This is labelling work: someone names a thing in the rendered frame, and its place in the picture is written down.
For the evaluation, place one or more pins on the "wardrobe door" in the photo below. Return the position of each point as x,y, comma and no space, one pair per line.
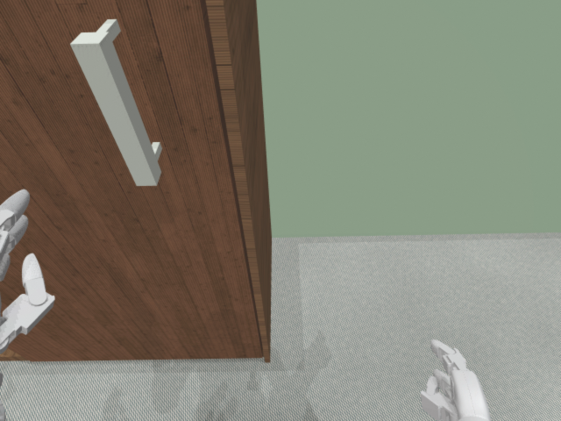
137,272

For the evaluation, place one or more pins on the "robot left hand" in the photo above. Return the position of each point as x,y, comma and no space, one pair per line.
29,308

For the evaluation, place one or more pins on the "handle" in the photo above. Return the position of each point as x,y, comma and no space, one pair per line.
98,59

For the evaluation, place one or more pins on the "robot right hand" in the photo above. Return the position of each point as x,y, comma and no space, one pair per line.
464,396

